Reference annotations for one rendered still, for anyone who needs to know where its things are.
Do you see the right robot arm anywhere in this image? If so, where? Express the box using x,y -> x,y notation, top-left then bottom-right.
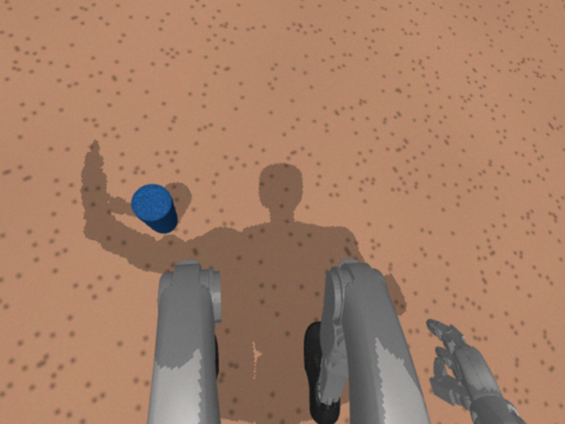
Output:
470,396 -> 526,424

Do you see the right robot hand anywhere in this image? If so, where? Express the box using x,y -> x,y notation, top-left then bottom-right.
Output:
426,319 -> 503,411

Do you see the cup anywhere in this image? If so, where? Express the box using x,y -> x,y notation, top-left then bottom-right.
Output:
132,184 -> 177,234

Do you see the right robot foot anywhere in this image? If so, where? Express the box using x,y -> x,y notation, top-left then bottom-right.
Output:
304,322 -> 340,424

